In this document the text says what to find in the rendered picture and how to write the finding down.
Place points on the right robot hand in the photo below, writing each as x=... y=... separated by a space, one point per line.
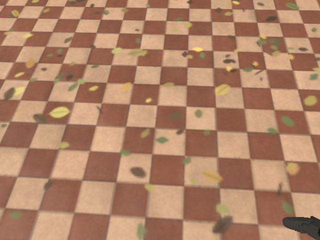
x=304 y=225

